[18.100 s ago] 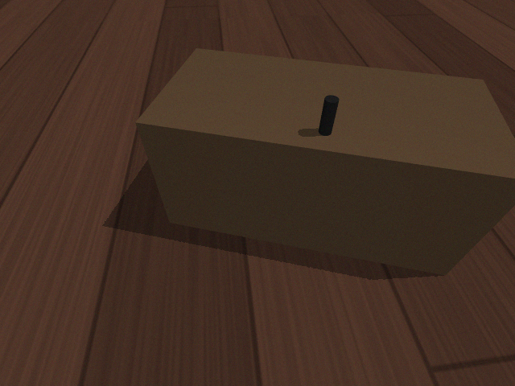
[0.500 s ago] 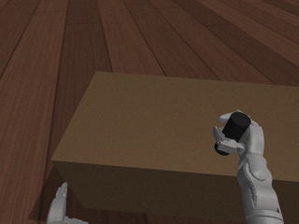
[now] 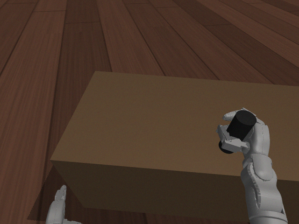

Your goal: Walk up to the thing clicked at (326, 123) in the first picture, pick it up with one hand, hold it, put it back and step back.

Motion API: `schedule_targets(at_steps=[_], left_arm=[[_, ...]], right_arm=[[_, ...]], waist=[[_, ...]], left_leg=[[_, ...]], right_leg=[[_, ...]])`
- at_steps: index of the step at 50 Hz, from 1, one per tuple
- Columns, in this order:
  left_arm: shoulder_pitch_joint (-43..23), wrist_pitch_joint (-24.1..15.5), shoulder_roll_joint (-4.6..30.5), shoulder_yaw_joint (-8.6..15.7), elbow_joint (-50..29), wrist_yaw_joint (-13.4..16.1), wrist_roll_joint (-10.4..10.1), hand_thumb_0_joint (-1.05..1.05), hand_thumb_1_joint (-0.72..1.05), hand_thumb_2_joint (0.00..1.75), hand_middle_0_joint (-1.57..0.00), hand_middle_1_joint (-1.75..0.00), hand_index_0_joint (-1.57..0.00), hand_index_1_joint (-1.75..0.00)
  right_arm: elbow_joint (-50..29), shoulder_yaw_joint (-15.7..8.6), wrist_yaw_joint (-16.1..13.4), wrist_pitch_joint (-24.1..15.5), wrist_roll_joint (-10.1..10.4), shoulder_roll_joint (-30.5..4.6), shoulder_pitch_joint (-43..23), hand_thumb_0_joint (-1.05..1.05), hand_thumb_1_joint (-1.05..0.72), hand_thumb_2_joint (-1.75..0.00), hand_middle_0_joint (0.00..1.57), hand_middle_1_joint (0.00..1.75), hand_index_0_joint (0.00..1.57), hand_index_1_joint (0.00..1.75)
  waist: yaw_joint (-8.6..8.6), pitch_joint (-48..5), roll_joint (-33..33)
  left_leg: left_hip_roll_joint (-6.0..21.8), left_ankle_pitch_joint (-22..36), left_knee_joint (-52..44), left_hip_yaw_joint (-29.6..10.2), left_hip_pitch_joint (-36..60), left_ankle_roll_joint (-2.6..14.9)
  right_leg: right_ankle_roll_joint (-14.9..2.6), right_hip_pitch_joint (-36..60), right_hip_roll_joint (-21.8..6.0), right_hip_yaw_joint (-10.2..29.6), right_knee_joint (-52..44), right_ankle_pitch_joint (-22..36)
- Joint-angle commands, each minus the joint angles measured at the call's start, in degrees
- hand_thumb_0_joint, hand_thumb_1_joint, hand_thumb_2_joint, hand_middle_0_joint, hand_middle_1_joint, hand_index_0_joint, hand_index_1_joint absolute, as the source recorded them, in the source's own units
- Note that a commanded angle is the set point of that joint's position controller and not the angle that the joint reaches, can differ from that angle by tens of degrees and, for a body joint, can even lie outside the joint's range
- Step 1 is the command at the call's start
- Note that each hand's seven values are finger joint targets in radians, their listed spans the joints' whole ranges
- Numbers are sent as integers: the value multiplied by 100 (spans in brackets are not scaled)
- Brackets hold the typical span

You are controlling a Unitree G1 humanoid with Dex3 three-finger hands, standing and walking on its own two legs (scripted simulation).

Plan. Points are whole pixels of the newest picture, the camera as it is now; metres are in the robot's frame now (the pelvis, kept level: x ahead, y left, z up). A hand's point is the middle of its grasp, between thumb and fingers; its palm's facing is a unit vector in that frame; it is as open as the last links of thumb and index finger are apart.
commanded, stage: hold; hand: right
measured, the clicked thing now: (235, 133) +0.32 -0.19 +0.12
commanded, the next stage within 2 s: crouch in 0.80 s
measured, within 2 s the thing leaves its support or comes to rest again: neither
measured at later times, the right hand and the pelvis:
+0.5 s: hand (224, 135) +0.32 -0.16 +0.11, palm faces +0.20 +0.98 -0.01, open 5.8 cm; pelvis +0.00 +0.00 +0.00, yaw +0 degrees
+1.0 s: hand (225, 135) +0.32 -0.17 +0.12, palm faces +0.20 +0.98 +0.00, open 5.8 cm; pelvis -0.01 +0.00 +0.00, yaw +0 degrees
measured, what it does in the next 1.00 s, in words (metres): stands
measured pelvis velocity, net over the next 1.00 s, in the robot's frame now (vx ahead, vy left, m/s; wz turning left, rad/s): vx -0.01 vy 0.00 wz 0.00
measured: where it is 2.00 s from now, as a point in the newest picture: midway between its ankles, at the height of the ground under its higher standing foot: outside the picture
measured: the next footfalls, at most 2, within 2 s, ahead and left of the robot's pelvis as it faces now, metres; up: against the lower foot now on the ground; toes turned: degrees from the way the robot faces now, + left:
none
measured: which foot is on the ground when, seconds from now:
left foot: down 0.00-1.00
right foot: down 0.00-1.00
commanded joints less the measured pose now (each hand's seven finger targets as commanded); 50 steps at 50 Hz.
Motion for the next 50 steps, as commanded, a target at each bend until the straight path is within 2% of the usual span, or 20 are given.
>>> schedule_targets(at_steps=[1, 4, 8, 9, 14, 18, 20, 25, 26, 28, 30, 31, 33, 37, 40, 42, 43, 45, 49, 50], left_arm=[[-880, -267, 667, 119, -813, 11, -9, 0, -55, 6, -5, -5, -5, -6], [-862, -253, 674, 120, -667, 15, -6, 0, -56, 6, -5, -5, -5, -6], [-944, -257, 974, 306, -1012, 35, 4, 0, -54, 5, -5, -5, -5, -6], [-786, -244, 1026, 364, -1084, 48, -1, 0, -55, 5, -5, -5, -5, -6], [-587, -216, 709, 217, -883, -6, -15, 0, -56, 6, -5, -5, -5, -6], [-756, -231, 803, 300, -946, -5, -12, 0, -55, 5, -5, -6, -5, -6], [-818, -273, 620, 132, -848, -34, -5, 0, -55, 6, -5, -5, -5, -6], [-838, -259, 720, 160, -960, 8, 15, 0, -55, 6, -5, -5, -5, -6], [-794, -224, 748, 168, -940, 22, 17, 0, -55, 5, -5, -5, -5, -6], [-637, -159, 658, 125, -788, 17, 24, 0, -55, 5, -5, -5, -5, -6], [-700, -163, 914, 369, -814, 47, 17, 0, -55, 5, -5, -5, -5, -5], [-587, -154, 826, 312, -717, 26, 13, 0, -55, 6, -5, -5, -5, -6], [-647, -186, 906, 380, -846, 34, -9, 0, -55, 5, -5, -5, -5, -6], [-859, -281, 388, -94, -906, -11, -27, 0, -55, 5, -6, -5, -5, -6], [-919, -344, 919, 297, -826, 52, 1, 0, -55, 5, -5, -6, -5, -6], [-703, -363, 986, 376, -781, 49, 12, 0, -55, 5, -5, -5, -5, -5], [-699, -350, 784, 177, -764, 24, 12, 0, -55, 5, -5, -5, -5, -5], [-707, -363, 894, 307, -860, 40, 11, 0, -52, 4, -5, -7, -7, -5], [-803, -304, 445, -119, -1034, -1, -20, 0, -55, 6, -4, -4, -4, -5], [-734, -289, 582, 24, -967, 11, -11, 0, -55, 6, -4, -4, -4, -5]], right_arm=[[-1624, -134, 70, -413, 85, -680, -1913, 0, -61, -129, 136, 140, 137, 140], [-1503, -84, 62, -328, 67, -635, -1958, 0, -61, -129, 136, 140, 137, 140], [-1485, -429, 18, -305, 89, -882, -1950, 0, -62, -130, 137, 140, 138, 140], [-1448, -344, 21, -301, 77, -817, -1952, 0, -62, -130, 137, 141, 139, 141], [-1421, -453, 52, -454, 92, -874, -2119, 0, -61, -129, 136, 140, 138, 140], [-1718, -108, 55, -505, 18, -739, -2253, 0, -60, -129, 135, 139, 136, 139], [-1715, 120, 59, -519, 17, -501, -2233, 0, -60, -127, 134, 138, 135, 138], [-1610, -276, -26, -547, 36, -811, -1925, 0, -61, -130, 136, 140, 138, 140], [-1624, -525, -56, -551, 41, -1029, -1891, 0, -61, -129, 136, 140, 138, 140], [-1363, -477, -36, -550, 52, -923, -1779, 0, -61, -129, 137, 140, 138, 140], [-1380, -611, -39, -545, 82, -1054, -2016, 0, -59, -130, 137, 142, 139, 141], [-1302, -405, -5, -525, 79, -850, -1861, 0, -60, -129, 137, 141, 138, 141], [-1395, -360, 37, -548, 66, -882, -2004, 0, -60, -130, 137, 142, 139, 142], [-1537, 54, 159, -538, 95, -505, -2203, 0, -60, -128, 135, 139, 137, 139], [-1158, -138, 146, -439, 85, -688, -2164, 0, -59, -128, 135, 139, 136, 139], [-1496, -265, 116, -435, 55, -866, -2347, 0, -58, -128, 135, 139, 136, 139], [-1544, -248, 93, -437, 55, -835, -2246, 0, -61, -128, 135, 139, 136, 139], [-1490, -399, 28, -469, 57, -944, -2216, 0, -54, -129, 133, 139, 135, 139], [-1208, -435, 5, -502, 53, -852, -1971, 0, -60, -129, 141, 143, 142, 143], [-1013, -465, 1, -516, 54, -850, -2021, 0, -60, -129, 141, 142, 142, 142]], waist=[[-88, -1270, 118], [-34, -1192, 69], [-50, -1473, 498], [29, -1541, 585], [-4, -1181, 315], [30, -1308, -35], [10, -1316, -98], [-72, -1453, 168], [-121, -1442, 239], [-104, -1341, 336], [-42, -1344, 220], [12, -1174, 210], [61, -1009, 147], [12, -979, 297], [82, -1045, 315], [55, -1289, 12], [-39, -1276, -36], [-35, -1269, 83], [-103, -1124, 363], [-30, -1077, 383]], left_leg=[[-72, 1148, -328, 121, 413, 1], [-86, 1029, -370, 131, 364, 16], [-79, 1339, -321, 150, 534, -39], [-77, 1448, -314, 140, 543, -55], [-27, 1055, -413, 74, 323, -54], [-42, 1264, -321, 77, 327, -1], [-77, 1209, -294, 122, 334, 27], [-79, 1208, -318, 130, 577, -8], [-60, 1142, -349, 120, 604, -22], [-38, 1251, -374, 97, 575, -51], [-54, 1192, -373, 81, 494, -34], [-59, 1143, -385, 91, 400, -31], [-72, 815, -435, 111, 239, -11], [-79, 634, -470, 126, 208, -5], [-73, 640, -458, 132, 144, -18], [-87, 731, -389, 158, 163, 11], [-87, 761, -376, 166, 258, 29], [-89, 663, -417, 164, 350, 18], [-72, 725, -459, 109, 416, -21], [-78, 697, -455, 94, 336, -21]], right_leg=[[-141, 207, 133, -39, -318, 1120], [-134, 189, 118, -27, -372, 1013], [-164, 337, 129, -33, -261, 1300], [-174, 387, 132, -49, -248, 1375], [-196, 237, 184, -101, -312, 922], [-152, 369, 166, -86, -312, 1159], [-131, 320, 123, -41, -320, 1162], [-147, 288, 134, -55, -287, 1178], [-163, 269, 159, -65, -285, 1094], [-178, 215, 181, -90, -267, 1149], [-173, 255, 161, -82, -292, 1086], [-168, 230, 159, -91, -334, 1015], [-171, 222, 134, -73, -419, 711], [-189, 179, 130, -41, -445, 587], [-191, 247, 132, -31, -453, 544], [-141, 378, 104, -11, -433, 647], [-120, 324, 115, -11, -431, 722], [-134, 251, 119, -7, -428, 617], [-174, 49, 152, -55, -385, 663], [-173, 52, 145, -59, -386, 613]])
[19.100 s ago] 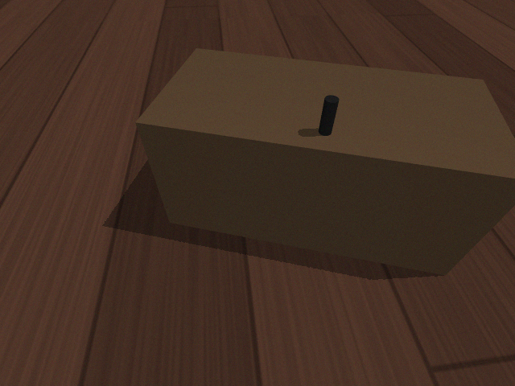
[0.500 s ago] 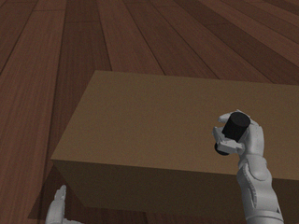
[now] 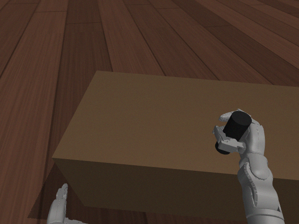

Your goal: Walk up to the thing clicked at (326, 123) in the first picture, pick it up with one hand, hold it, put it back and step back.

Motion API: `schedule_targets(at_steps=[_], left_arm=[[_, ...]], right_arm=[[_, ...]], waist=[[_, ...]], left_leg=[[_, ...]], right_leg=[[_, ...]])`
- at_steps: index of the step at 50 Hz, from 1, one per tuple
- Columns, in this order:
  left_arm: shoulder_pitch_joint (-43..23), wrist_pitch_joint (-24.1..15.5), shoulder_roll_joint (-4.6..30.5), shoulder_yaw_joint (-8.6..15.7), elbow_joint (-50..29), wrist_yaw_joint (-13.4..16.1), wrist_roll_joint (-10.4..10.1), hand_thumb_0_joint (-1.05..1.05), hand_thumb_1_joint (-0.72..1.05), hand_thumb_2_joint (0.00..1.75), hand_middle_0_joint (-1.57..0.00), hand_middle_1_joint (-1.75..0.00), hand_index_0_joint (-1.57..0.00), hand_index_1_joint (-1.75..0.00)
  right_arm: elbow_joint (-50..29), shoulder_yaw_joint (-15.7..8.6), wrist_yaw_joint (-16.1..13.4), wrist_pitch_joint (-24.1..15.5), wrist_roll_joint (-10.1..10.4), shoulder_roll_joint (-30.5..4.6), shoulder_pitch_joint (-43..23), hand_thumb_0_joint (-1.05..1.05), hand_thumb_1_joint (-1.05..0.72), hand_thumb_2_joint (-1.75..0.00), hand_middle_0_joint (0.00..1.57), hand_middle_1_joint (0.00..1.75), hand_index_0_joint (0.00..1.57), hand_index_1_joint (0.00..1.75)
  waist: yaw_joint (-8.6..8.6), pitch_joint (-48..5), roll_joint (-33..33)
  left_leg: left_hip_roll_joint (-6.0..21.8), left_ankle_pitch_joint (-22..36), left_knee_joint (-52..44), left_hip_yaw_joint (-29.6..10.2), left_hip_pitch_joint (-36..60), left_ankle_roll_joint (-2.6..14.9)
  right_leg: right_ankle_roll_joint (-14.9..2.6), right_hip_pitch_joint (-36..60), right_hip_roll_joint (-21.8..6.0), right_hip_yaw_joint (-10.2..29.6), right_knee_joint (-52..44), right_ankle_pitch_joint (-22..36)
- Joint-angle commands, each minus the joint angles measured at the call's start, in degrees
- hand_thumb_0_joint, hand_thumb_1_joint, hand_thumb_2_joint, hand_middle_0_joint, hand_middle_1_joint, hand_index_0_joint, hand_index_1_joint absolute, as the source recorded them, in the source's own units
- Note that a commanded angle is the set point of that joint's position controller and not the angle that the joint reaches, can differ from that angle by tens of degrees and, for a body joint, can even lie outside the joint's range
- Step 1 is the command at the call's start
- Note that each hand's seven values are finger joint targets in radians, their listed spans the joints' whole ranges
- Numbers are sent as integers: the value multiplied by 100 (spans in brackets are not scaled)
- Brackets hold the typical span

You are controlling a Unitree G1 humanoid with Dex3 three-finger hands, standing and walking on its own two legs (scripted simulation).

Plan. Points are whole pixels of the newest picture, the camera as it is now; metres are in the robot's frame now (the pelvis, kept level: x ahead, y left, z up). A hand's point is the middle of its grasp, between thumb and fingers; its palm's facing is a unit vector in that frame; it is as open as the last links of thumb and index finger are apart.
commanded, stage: crouch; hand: right
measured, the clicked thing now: (231, 134) +0.33 -0.18 +0.11
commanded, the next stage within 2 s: lower in 1.00 s
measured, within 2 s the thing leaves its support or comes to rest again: neither
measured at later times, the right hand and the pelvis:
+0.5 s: hand (222, 135) +0.38 -0.20 +0.03, palm faces +0.23 +0.97 +0.00, open 5.8 cm; pelvis +0.00 +0.00 -0.01, yaw +1 degrees
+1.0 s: hand (223, 131) +0.42 -0.22 +0.00, palm faces +0.24 +0.97 +0.01, open 5.8 cm; pelvis -0.01 -0.02 -0.04, yaw +1 degrees
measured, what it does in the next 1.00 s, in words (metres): stands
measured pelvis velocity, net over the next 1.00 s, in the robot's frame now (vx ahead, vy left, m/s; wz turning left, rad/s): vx -0.01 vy -0.02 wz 0.02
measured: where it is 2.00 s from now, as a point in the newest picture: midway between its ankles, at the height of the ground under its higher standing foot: outside the picture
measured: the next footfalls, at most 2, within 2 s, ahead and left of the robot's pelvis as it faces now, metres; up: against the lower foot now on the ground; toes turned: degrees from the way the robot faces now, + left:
none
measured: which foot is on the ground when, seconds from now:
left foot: down 0.00-1.00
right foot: down 0.00-1.00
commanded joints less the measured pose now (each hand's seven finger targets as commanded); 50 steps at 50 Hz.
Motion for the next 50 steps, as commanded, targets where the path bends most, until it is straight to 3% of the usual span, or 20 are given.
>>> schedule_targets(at_steps=[1, 4, 8, 11, 13, 15, 17, 19, 20, 23, 24, 26, 27, 29, 31, 33, 34, 39, 46, 50], left_arm=[[-901, -244, 762, 234, -1043, 24, -12, 0, -55, 6, -4, -4, -4, -5], [-742, -232, 793, 306, -667, 8, -4, 0, -55, 6, -4, -4, -4, -5], [-779, -354, 800, 252, -1046, 12, -8, 0, -55, 5, -5, -4, -4, -5], [-547, -407, 861, 285, -1115, 44, 11, 0, -56, 6, -5, -4, -4, -5], [-413, -458, 698, 185, -1005, 18, 19, 0, -57, 7, -5, -5, -4, -6], [-483, -499, 971, 419, -1107, 47, 53, 0, -57, 7, -5, -5, -5, -6], [-227, -510, 676, 162, -910, -11, 74, 0, -57, 7, -5, -5, -5, -6], [-303, -531, 689, 179, -921, -27, 91, 0, -58, 8, -6, -5, -5, -6], [-569, -573, 517, -39, -1277, -61, 84, 0, -58, 8, -6, -5, -5, -6], [-366, -520, 843, 231, -1154, -60, 131, 0, -58, 8, -6, -5, -5, -6], [-432, -523, 563, -32, -1323, -110, 115, 0, -58, 8, -6, -5, -5, -7], [-404, -513, 872, 217, -1464, -85, 128, 0, -58, 8, -6, -5, -5, -6], [-365, -516, 870, 230, -1506, -90, 137, 0, -58, 8, -6, -5, -5, -7], [-337, -493, 806, 113, -1757, -107, 145, 0, -58, 7, -6, -5, -5, -6], [25, -455, 777, 113, -1733, -122, 146, 0, -57, 7, -6, -6, -5, -6], [114, -427, 999, 317, -1807, -133, 144, 0, -58, 8, -6, -5, -5, -7], [12, -419, 1185, 494, -1896, -129, 148, 0, -57, 7, -6, -5, -5, -6], [91, -406, 666, 85, -2160, -260, 153, 0, -57, 6, -6, -5, -6, -6], [300, -379, 943, 248, -2670, -307, 207, 0, -56, 6, -6, -6, -6, -6], [482, -295, 953, 298, -2443, -350, 209, 0, -56, 6, -6, -6, -6, -6]], right_arm=[[-1019, -643, -48, -593, 57, -1017, -2007, 0, -59, -129, 141, 143, 142, 143], [-627, -596, 38, -683, 54, -1023, -2175, 0, -59, -129, 140, 142, 141, 142], [-126, -537, 187, -1017, 58, -1041, -2708, 0, -55, -125, 135, 137, 136, 137], [37, -773, 225, -1366, 86, -1389, -3110, 0, -57, -123, 134, 135, 134, 135], [862, -738, 296, -1530, 101, -1201, -2833, 0, -58, -123, 134, 134, 134, 134], [494, -982, 265, -1814, 51, -1714, -3524, 0, -61, -123, 134, 135, 135, 135], [1175, -855, 291, -1963, 30, -1445, -3249, 0, -64, -125, 137, 137, 137, 137], [937, -1071, 279, -2233, 15, -1813, -3710, 0, -64, -126, 137, 137, 137, 137], [1314, -1041, 293, -2300, -21, -1775, -3649, 0, -65, -128, 138, 139, 139, 139], [1571, -1202, 238, -2497, -54, -2009, -3866, 0, -65, -133, 141, 144, 142, 144], [1833, -1037, 276, -2547, -58, -1778, -3787, 0, -67, -133, 141, 144, 142, 144], [1921, -1288, 260, -2634, -50, -2065, -3934, 0, -67, -134, 142, 145, 143, 145], [2170, -1092, 298, -2647, -64, -1835, -3967, 0, -67, -133, 140, 143, 141, 143], [2044, -1186, 283, -2729, -86, -2008, -4291, 0, -68, -134, 142, 145, 143, 145], [2684, -1075, 330, -2706, -93, -1705, -3950, 0, -66, -134, 142, 145, 143, 145], [2933, -1147, 372, -2706, -88, -1786, -4021, 0, -64, -133, 140, 144, 142, 144], [2756, -1354, 364, -2757, -95, -2149, -4261, 0, -64, -131, 139, 142, 140, 142], [2853, -1225, 368, -2916, -201, -1978, -4714, 0, -64, -129, 136, 138, 137, 139], [2725, -1400, 391, -3075, -310, -2511, -5334, 0, -68, -132, 139, 142, 140, 142], [3351, -1541, 399, -3023, -285, -2497, -5167, 0, -67, -131, 139, 141, 139, 141]], waist=[[-22, -1062, 457], [78, -774, 242], [223, -1195, 465], [242, -1564, 500], [263, -1537, 348], [270, -2040, 4], [275, -1817, 10], [222, -2123, -188], [199, -2237, -94], [244, -2225, -114], [259, -2235, -206], [308, -2429, -82], [421, -2418, -65], [385, -2698, -161], [443, -2668, -11], [528, -2606, 136], [500, -2690, 5], [466, -2579, -152], [566, -3418, -666], [562, -2739, -542]], left_leg=[[-77, 502, -457, 85, 252, -45], [-15, 204, -493, -12, -58, -47], [-57, 413, -334, 1, -88, -60], [-41, 673, -174, -48, -20, -85], [-36, 829, -47, -77, -157, -87], [-7, 1039, 117, -137, -145, -68], [-42, 1152, 238, -109, -361, -58], [-30, 1241, 422, -138, -412, -38], [-46, 1222, 473, -124, -368, -46], [-90, 1145, 647, -120, -557, -18], [-83, 1050, 675, -126, -602, -22], [-100, 1012, 764, -135, -685, -15], [-114, 998, 795, -126, -823, -23], [-124, 1108, 920, -108, -803, -7], [-148, 1257, 1028, -78, -948, -6], [-167, 1273, 1128, -52, -1103, -3], [-136, 1213, 1124, -82, -1127, -9], [-166, 764, 1333, -72, -1577, 45], [-239, 781, 1670, -43, -2055, 69], [-217, 245, 1739, -69, -2251, 87]], right_leg=[[-203, 8, 137, -59, -355, 395], [-222, -129, 174, -95, -355, 83], [-235, -52, 117, -47, -232, 247], [-240, -73, 143, -47, -58, 451], [-231, -207, 164, -69, 96, 574], [-197, -118, 174, -73, 244, 760], [-178, -372, 160, -58, 414, 904], [-168, -498, 152, -37, 598, 1009], [-154, -541, 133, -33, 667, 1011], [-133, -823, 102, 19, 808, 946], [-129, -890, 115, 1, 887, 851], [-143, -992, 95, 38, 982, 828], [-153, -964, 85, 35, 1021, 802], [-125, -949, 73, 55, 1103, 993], [-112, -957, 57, 76, 1242, 1293], [-125, -1162, 44, 109, 1289, 1344], [-136, -1182, 56, 75, 1335, 1225], [-112, -1486, 31, 115, 1481, 873], [-13, -996, -54, 239, 1864, 1675], [-64, -1913, 1, 212, 1816, 451]])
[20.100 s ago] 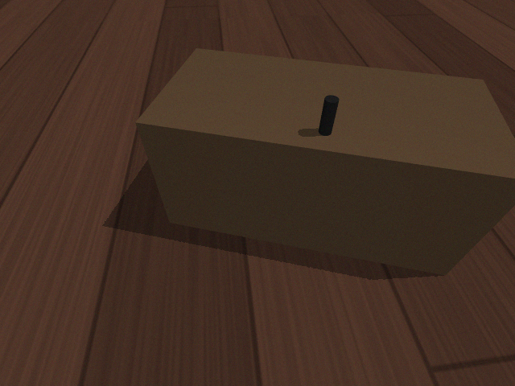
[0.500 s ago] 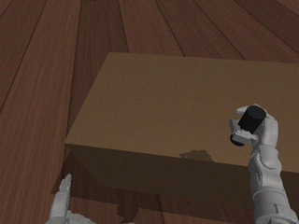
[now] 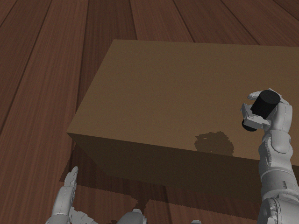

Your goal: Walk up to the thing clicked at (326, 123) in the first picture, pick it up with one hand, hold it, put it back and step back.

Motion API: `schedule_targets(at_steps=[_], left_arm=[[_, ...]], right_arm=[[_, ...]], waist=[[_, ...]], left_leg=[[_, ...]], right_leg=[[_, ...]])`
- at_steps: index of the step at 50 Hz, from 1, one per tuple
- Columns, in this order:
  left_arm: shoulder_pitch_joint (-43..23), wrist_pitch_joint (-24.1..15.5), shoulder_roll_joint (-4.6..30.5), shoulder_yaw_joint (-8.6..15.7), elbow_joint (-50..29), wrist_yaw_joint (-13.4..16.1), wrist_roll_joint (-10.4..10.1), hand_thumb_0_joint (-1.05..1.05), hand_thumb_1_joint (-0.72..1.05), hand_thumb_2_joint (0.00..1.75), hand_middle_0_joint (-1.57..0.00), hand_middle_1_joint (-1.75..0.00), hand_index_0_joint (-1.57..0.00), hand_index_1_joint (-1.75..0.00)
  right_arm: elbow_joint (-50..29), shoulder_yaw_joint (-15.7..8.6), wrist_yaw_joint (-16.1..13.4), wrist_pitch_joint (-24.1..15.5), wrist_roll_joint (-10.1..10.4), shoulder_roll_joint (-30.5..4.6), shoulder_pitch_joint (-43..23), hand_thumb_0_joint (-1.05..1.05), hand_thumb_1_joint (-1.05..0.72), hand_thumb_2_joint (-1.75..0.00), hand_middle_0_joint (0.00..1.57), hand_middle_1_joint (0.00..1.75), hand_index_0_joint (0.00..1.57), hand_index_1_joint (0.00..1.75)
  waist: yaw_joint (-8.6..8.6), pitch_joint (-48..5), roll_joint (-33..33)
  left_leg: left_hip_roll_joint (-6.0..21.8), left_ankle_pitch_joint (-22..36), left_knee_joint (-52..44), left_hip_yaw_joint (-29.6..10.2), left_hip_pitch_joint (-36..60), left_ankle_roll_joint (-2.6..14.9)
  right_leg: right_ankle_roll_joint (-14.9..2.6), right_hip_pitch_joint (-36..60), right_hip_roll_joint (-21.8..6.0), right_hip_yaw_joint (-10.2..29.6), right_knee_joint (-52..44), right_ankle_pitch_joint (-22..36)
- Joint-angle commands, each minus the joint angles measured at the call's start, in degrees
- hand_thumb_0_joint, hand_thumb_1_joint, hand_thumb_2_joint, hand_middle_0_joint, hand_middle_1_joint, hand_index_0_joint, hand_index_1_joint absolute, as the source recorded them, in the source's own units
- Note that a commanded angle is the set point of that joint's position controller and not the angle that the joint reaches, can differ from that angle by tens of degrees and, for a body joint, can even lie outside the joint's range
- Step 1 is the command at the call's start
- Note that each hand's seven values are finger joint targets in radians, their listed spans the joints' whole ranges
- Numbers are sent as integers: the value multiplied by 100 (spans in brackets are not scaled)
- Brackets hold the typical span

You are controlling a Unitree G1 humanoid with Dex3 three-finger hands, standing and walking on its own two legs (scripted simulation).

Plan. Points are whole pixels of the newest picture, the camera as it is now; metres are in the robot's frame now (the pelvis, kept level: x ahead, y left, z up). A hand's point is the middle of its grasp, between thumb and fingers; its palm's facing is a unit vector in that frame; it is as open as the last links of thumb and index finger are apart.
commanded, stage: lower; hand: right
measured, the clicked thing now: (258, 112) +0.43 -0.23 +0.04
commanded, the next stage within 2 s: loosen in 1.30 s
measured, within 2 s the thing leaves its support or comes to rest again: rests again in 1.18 s
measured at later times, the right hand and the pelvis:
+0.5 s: hand (248, 119) +0.44 -0.23 -0.02, palm faces +0.29 +0.96 +0.02, open 5.8 cm; pelvis -0.01 +0.00 -0.03, yaw +0 degrees
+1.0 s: hand (243, 124) +0.45 -0.23 -0.05, palm faces +0.26 +0.96 +0.01, open 5.8 cm; pelvis +0.00 +0.00 -0.06, yaw +0 degrees
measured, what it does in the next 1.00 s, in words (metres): lowers itself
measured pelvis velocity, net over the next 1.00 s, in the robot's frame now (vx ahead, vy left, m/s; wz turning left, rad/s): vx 0.00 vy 0.00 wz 0.01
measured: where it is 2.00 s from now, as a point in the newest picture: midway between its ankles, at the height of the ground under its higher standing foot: outside the picture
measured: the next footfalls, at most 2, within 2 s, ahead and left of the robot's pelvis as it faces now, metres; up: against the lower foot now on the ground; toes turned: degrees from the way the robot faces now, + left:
none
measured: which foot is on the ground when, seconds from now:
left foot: down 0.00-1.00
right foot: down 0.00-1.00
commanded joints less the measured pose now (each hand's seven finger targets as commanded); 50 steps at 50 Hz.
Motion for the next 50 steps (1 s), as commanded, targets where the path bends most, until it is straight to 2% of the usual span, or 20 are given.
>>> schedule_targets(at_steps=[1, 2, 6, 8, 10, 15, 17, 19, 22, 24, 25, 26, 28, 30, 32, 36, 42, 45, 46, 50], left_arm=[[-236, -243, 1120, 581, -1198, 48, -34, 0, -56, 6, -6, -5, -6, -6], [-268, -270, 1276, 716, -1412, 74, -28, 0, -56, 6, -6, -5, -6, -6], [238, -200, 903, 375, -1090, 27, -48, 0, -57, 7, -6, -5, -5, -6], [-165, -267, 1130, 533, -1628, 71, -50, 0, -57, 7, -6, -5, -5, -6], [104, -232, 1011, 415, -1394, 42, -24, 0, -57, 6, -6, -5, -5, -6], [329, -231, 896, 223, -1886, -7, 21, 0, -56, 6, -6, -5, -5, -6], [604, -201, 1187, 538, -1794, 5, 59, 0, -57, 6, -6, -5, -5, -6], [465, -223, 1362, 696, -2256, 26, 61, 0, -57, 7, -6, -5, -5, -6], [467, -198, 1159, 574, -2287, 15, 61, 0, -57, 8, -6, -5, -5, -6], [337, -204, 945, 322, -2078, -32, 88, 0, -59, 9, -6, -5, -4, -6], [238, -226, 1009, 331, -2277, -27, 98, 0, -59, 9, -6, -5, -4, -6], [284, -196, 1123, 400, -2438, 6, 96, 0, -59, 9, -6, -4, -4, -6], [543, -122, 1081, 358, -2419, -11, 152, 0, -58, 8, -6, -5, -4, -6], [978, -30, 1236, 544, -2069, -40, 159, 0, -58, 8, -6, -5, -4, -6], [837, 16, 1403, 692, -2395, -47, 152, 0, -58, 7, -6, -5, -4, -6], [835, 72, 1241, 625, -2503, -101, 161, 0, -58, 7, -6, -5, -4, -6], [686, 80, 1054, 407, -2795, -133, 162, 0, -58, 7, -6, -4, -4, -6], [580, 74, 1211, 495, -3226, -130, 153, 0, -57, 7, -6, -5, -5, -6], [745, 110, 1454, 782, -3130, -93, 157, 0, -57, 7, -6, -5, -5, -6], [929, 136, 1278, 627, -3093, -120, 160, 0, -57, 7, -5, -5, -4, -6]], right_arm=[[-1667, -292, 29, -600, 80, -1591, -3014, 0, -65, -131, 138, 141, 139, 141], [-1669, -287, 25, -589, 38, -1623, -3089, 0, -66, -132, 140, 142, 140, 142], [-620, -216, 106, -462, 73, -1237, -2574, 0, -65, -131, 138, 141, 139, 141], [-899, -307, 142, -537, 64, -1515, -2912, 0, -62, -128, 135, 139, 136, 139], [-500, -346, 169, -536, 29, -1530, -2760, 0, -67, -129, 137, 139, 137, 139], [-548, -531, 236, -737, -11, -1764, -2727, 0, -68, -128, 135, 137, 136, 137], [-356, -610, 274, -764, -50, -1907, -2580, 0, -67, -129, 136, 139, 137, 139], [-1327, -825, 236, -913, -43, -2368, -3166, 0, -67, -129, 136, 139, 137, 139], [-1418, -726, 183, -992, 1, -2062, -3239, 0, -67, -130, 138, 140, 138, 140], [-346, -260, 263, -900, 12, -1127, -2495, 0, -68, -128, 137, 138, 137, 138], [-864, -429, 261, -996, -2, -1493, -2817, 0, -67, -128, 136, 138, 136, 138], [-1643, -824, 186, -1095, -102, -2368, -3331, 0, -65, -127, 135, 136, 135, 136], [-1192, -489, 231, -1051, -156, -1867, -3057, 0, -67, -128, 135, 137, 136, 137], [-524, -586, 230, -997, -85, -1646, -2368, 0, -65, -128, 136, 138, 136, 138], [-788, -839, 228, -998, -72, -2001, -2461, 0, -69, -130, 138, 140, 139, 140], [-605, -714, 239, -1009, -59, -1633, -2402, 0, -68, -130, 139, 141, 139, 141], [-726, -776, 296, -1127, -123, -1779, -2600, 0, -68, -127, 136, 137, 136, 137], [-677, -747, 342, -1116, -149, -1773, -2398, 0, -66, -125, 134, 135, 134, 135], [-1048, -948, 320, -1156, -129, -2154, -2682, 0, -66, -125, 133, 134, 133, 134], [-937, -866, 288, -1138, -121, -1951, -2599, 0, -67, -126, 135, 136, 135, 136]], waist=[[39, -2522, -930], [76, -2824, -924], [68, -2077, -561], [137, -2600, -498], [73, -2133, -459], [31, -2535, -676], [113, -2631, -826], [153, -3341, -1022], [221, -3186, -1031], [244, -2609, -852], [216, -2974, -1005], [101, -3470, -1367], [238, -3367, -1444], [289, -2959, -1392], [274, -3098, -1185], [382, -2800, -1035], [370, -2839, -1002], [335, -3345, -1064], [395, -3366, -1233], [406, -3147, -1288]], left_leg=[[-168, 872, -275, 31, 661, 167], [-171, 984, -242, 20, 686, 169], [-168, 754, -200, 23, 491, 148], [-155, 788, -138, -12, 597, 129], [-155, 595, -25, -21, 290, 140], [-179, 636, 238, -33, 240, 164], [-175, 763, 381, -59, 159, 157], [-161, 1070, 447, -105, 435, 141], [-169, 1177, 552, -94, 308, 146], [-204, 867, 586, -41, -136, 166], [-207, 895, 661, -39, -162, 179], [-192, 955, 726, -70, -28, 198], [-256, 1006, 824, 23, -359, 211], [-259, 1049, 882, 75, -446, 215], [-246, 1127, 873, 55, -306, 200], [-245, 1119, 1011, 87, -439, 209], [-213, 875, 1108, 53, -544, 214], [-201, 954, 1157, 30, -301, 195], [-207, 851, 1140, 40, -348, 206], [-227, 825, 1174, 63, -554, 216]], right_leg=[[14, 1196, 81, 251, -579, 1176], [8, 1354, 96, 223, -514, 1267], [-57, 653, 142, 201, -421, 877], [-69, 734, 118, 200, -318, 849], [-69, 345, 125, 194, -243, 650], [-43, 247, 142, 170, -3, 771], [-29, 223, 171, 166, 155, 914], [-42, 483, 175, 135, 322, 1187], [-47, 359, 172, 133, 494, 1280], [-46, -35, 163, 195, 522, 1044], [-28, 22, 135, 218, 572, 1105], [0, 333, 114, 210, 602, 1278], [67, 694, 58, 273, 669, 1768], [78, 489, 66, 316, 687, 2050], [34, 287, 95, 286, 730, 1827], [19, 3, 85, 294, 805, 1713], [-9, -326, 83, 293, 925, 1233], [-10, -206, 110, 259, 986, 1216], [4, -159, 102, 269, 966, 1124], [8, -194, 112, 281, 1016, 1191]])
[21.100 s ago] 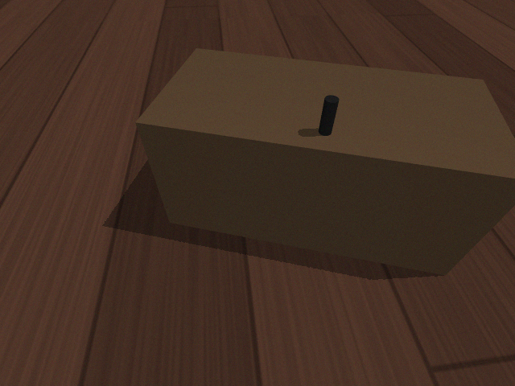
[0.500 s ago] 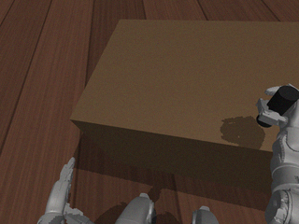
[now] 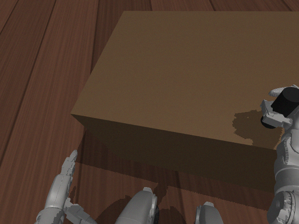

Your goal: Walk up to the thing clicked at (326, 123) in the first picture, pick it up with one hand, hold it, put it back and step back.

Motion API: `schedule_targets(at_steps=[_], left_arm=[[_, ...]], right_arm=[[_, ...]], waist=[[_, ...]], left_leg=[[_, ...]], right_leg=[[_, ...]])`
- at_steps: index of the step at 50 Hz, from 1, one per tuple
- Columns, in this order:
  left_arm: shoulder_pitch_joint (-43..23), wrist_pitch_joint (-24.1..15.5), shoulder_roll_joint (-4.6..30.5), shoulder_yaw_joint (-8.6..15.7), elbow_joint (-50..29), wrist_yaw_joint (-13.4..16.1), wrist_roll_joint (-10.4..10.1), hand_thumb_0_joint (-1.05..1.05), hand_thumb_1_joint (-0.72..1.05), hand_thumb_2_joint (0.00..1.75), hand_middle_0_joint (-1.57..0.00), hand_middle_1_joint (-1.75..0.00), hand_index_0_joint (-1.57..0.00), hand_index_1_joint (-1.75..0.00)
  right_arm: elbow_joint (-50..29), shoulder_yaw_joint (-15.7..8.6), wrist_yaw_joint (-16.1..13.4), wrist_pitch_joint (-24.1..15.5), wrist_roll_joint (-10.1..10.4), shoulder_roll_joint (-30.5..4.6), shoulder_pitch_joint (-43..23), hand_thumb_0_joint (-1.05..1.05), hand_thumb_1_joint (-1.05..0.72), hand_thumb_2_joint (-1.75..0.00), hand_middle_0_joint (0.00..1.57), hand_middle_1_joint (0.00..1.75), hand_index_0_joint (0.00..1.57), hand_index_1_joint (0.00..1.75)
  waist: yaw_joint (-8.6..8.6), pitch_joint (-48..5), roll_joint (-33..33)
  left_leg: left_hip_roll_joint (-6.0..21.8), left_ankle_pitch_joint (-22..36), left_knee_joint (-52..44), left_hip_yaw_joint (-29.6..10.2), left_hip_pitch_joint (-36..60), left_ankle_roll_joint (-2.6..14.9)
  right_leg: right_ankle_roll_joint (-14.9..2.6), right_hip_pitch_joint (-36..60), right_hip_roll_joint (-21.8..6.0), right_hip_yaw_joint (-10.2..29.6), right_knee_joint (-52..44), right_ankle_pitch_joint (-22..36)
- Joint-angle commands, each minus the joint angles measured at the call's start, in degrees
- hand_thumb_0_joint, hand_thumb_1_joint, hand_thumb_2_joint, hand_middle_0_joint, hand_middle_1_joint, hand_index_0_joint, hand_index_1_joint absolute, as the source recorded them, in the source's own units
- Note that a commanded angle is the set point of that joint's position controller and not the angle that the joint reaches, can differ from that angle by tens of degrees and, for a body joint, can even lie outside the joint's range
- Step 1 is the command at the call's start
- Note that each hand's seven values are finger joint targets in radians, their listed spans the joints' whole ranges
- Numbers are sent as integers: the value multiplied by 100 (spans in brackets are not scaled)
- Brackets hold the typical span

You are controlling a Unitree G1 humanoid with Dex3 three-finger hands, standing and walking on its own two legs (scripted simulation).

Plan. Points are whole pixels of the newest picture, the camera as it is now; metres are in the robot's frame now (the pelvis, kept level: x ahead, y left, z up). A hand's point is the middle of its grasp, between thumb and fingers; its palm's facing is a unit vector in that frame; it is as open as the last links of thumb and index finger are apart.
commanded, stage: lower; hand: right
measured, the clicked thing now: (279, 109) +0.45 -0.25 +0.00
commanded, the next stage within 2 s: loosen in 0.30 s
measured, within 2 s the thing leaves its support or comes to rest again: rests again in 0.18 s
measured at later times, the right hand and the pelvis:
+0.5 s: hand (272, 110) +0.45 -0.23 -0.01, palm faces +0.27 +0.96 +0.01, open 5.8 cm; pelvis -0.01 +0.00 -0.02, yaw +0 degrees
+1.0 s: hand (273, 109) +0.46 -0.23 -0.01, palm faces +0.28 +0.96 +0.01, open 12.3 cm; pelvis +0.00 +0.00 -0.02, yaw +0 degrees
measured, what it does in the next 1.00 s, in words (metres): stands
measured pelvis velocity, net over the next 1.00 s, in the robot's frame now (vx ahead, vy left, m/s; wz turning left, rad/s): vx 0.00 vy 0.00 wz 0.00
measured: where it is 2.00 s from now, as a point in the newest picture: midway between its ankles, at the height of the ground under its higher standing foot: outside the picture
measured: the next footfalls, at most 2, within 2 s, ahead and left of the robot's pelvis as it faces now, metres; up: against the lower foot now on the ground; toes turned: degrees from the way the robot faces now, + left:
none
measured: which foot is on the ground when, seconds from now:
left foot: down 0.00-1.00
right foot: down 0.00-1.00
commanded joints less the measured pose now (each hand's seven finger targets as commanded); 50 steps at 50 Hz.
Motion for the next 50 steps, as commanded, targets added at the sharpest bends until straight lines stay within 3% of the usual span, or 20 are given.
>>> schedule_targets(at_steps=[1, 6, 8, 10, 11, 14, 16, 19, 21, 23, 24, 27, 31, 35, 36, 39, 42, 45, 46, 50], left_arm=[[316, -249, 1019, 675, -937, 92, -25, 0, -57, 7, -6, -4, -4, -6], [223, -263, 933, 609, -1040, 75, 28, 0, -57, 6, -6, -4, -4, -6], [194, -266, 959, 602, -1057, 63, 32, 0, -57, 6, -5, -4, -4, -5], [241, -266, 1250, 872, -1237, 92, 36, 0, -57, 6, -6, -4, -4, -5], [251, -245, 1207, 801, -1207, 79, 48, 0, -57, 6, -6, -5, -5, -6], [361, -240, 961, 591, -1347, 28, 31, 0, -56, 6, -5, -5, -5, -5], [355, -246, 1221, 854, -1412, 60, 15, 0, -56, 6, -5, -4, -4, -5], [484, -236, 976, 635, -1128, 37, 25, 0, -56, 6, -5, -5, -4, -5], [268, -283, 1050, 709, -1393, 51, 1, 0, -56, 5, -6, -5, -6, -5], [263, -282, 1077, 686, -1535, 46, 24, 0, -51, 3, -6, -5, -7, -4], [309, -278, 1063, 703, -1476, 48, 29, 0, -51, 3, -6, -5, -7, -5], [518, -275, 1088, 695, -1483, 55, 17, 0, -52, 3, -6, -5, -7, -5], [475, -267, 1077, 689, -1574, 62, 6, 0, -55, 6, -6, -5, -5, -5], [375, -249, 1129, 778, -1509, 61, 1, 0, -57, 7, -6, -5, -5, -6], [437, -259, 1122, 762, -1509, 54, 12, 0, -56, 7, -6, -5, -5, -6], [397, -238, 1080, 715, -1530, 58, -15, 0, -56, 7, -6, -5, -5, -6], [547, -248, 1056, 727, -1582, 48, 2, 0, -57, 7, -6, -5, -5, -6], [503, -253, 1004, 667, -1612, 40, -17, 0, -56, 6, -6, -5, -5, -6], [550, -241, 1047, 717, -1538, 54, -7, 0, -56, 6, -6, -5, -5, -6], [375, -256, 1133, 771, -1584, 61, -18, 0, -53, 4, -6, -5, -6, -5]], right_arm=[[-1692, -211, -41, -592, 148, -1574, -2472, 0, -67, -125, 134, 135, 134, 135], [-1470, -112, -82, -665, 45, -1425, -2355, 0, -65, -123, 132, 133, 132, 133], [-1020, 98, -17, -621, 28, -1113, -2090, 0, -64, -122, 131, 132, 131, 132], [-1393, -161, -19, -649, 8, -1605, -2286, 0, -65, -123, 131, 132, 131, 132], [-1248, -180, -18, -625, 7, -1593, -2314, 0, -66, -123, 132, 133, 132, 133], [-1154, -128, 3, -627, 98, -1256, -2231, 0, -64, -125, 134, 135, 134, 135], [-1226, -294, -27, -667, 76, -1612, -2243, 0, -64, -122, 132, 132, 132, 132], [-774, -115, 33, -644, 32, -1320, -2099, 0, -67, -123, 133, 133, 132, 133], [-914, -196, 32, -704, 18, -1499, -2304, 0, -60, -114, 136, 129, 136, 129], [-1314, -234, 47, -731, -12, -1688, -2457, 0, -48, -98, 128, 113, 127, 113], [-1102, -80, 76, -682, -23, -1454, -2418, 0, -46, -90, 125, 105, 123, 105], [-1156, -277, 69, -615, 31, -1626, -2245, 0, -30, -68, 118, 91, 116, 91], [-987, -94, 68, -516, 31, -1348, -2204, 0, -5, -52, 105, 75, 103, 75], [-1146, -145, 33, -528, 35, -1474, -2339, 0, 15, -32, 91, 58, 90, 58], [-924, -19, 53, -484, 16, -1239, -2110, 0, 21, -30, 88, 56, 87, 56], [-1057, -211, 45, -486, 25, -1509, -2187, 0, 26, -23, 73, 45, 72, 45], [-1102, -45, 60, -468, 24, -1294, -2162, 0, 30, -24, 62, 41, 61, 41], [-1037, -225, 47, -445, 21, -1513, -2028, 0, 28, -25, 54, 38, 53, 38], [-1088, -129, 59, -450, 44, -1351, -2137, 0, 27, -23, 51, 35, 51, 35], [-1220, -140, 13, -490, 20, -1468, -2234, 0, 27, -28, 35, 31, 35, 31]], waist=[[-121, -2810, -1346], [-88, -2704, -1305], [-32, -2594, -1320], [-31, -3030, -1428], [-42, -3042, -1358], [29, -2972, -1139], [35, -3042, -1146], [68, -2394, -1094], [89, -2455, -1119], [-8, -2774, -1281], [50, -2801, -1276], [-9, -2929, -1256], [77, -2795, -1194], [37, -2706, -1287], [52, -2688, -1243], [-2, -2631, -1129], [71, -2777, -1179], [-35, -2867, -1097], [60, -2745, -1090], [-17, -2636, -1220]], left_leg=[[-171, 1409, -592, -45, 1266, 202], [-168, 1445, -460, -45, 1185, 215], [-181, 1387, -409, -19, 998, 222], [-175, 1582, -381, -19, 1159, 205], [-183, 1595, -362, -10, 1136, 199], [-178, 1593, -368, -16, 1264, 188], [-160, 1637, -364, -58, 1391, 171], [-163, 1261, -375, -59, 987, 185], [-163, 1013, -361, -56, 840, 201], [-144, 989, -362, -114, 1000, 197], [-161, 996, -324, -71, 948, 200], [-154, 1161, -325, -79, 1154, 181], [-173, 1194, -302, -34, 1031, 193], [-186, 1163, -248, 9, 843, 233], [-181, 1187, -258, -6, 871, 221], [-177, 1018, -307, -22, 911, 214], [-174, 1103, -327, -44, 1017, 198], [-146, 1317, -321, -113, 1316, 161], [-174, 1301, -300, -52, 1131, 182], [-176, 1110, -290, -27, 868, 219]], right_leg=[[-3, 1815, 191, 108, -881, 1890], [8, 1647, 172, 119, -785, 1949], [18, 1631, 147, 150, -771, 1974], [13, 1838, 140, 163, -686, 2259], [18, 1837, 146, 160, -653, 2306], [-19, 1499, 190, 147, -615, 1999], [-45, 1419, 201, 115, -577, 1935], [-45, 1070, 196, 107, -586, 1509], [-29, 1085, 166, 145, -616, 1246], [-27, 1176, 175, 116, -611, 1187], [-15, 1237, 174, 126, -625, 1210], [-29, 1181, 201, 119, -569, 1363], [-22, 1162, 197, 148, -570, 1443], [7, 1247, 167, 182, -589, 1600], [-13, 1214, 168, 165, -566, 1574], [-15, 1080, 158, 163, -615, 1300], [-36, 1153, 181, 136, -590, 1312], [-58, 986, 228, 74, -490, 1470], [-35, 1045, 212, 115, -523, 1494], [-10, 1194, 175, 152, -612, 1443]])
